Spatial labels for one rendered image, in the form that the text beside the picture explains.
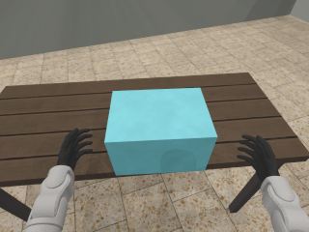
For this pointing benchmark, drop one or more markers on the robot left forearm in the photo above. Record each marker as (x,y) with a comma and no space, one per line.
(49,211)

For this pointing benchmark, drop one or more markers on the robot right forearm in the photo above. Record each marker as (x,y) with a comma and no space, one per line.
(283,206)

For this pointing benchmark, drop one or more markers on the table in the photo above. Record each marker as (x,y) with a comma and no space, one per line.
(36,118)

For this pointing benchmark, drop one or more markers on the robot left hand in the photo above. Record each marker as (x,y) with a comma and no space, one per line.
(69,153)

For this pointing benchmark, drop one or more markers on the robot right hand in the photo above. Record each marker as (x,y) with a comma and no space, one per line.
(263,159)

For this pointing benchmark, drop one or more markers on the carton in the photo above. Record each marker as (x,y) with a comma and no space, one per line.
(159,131)

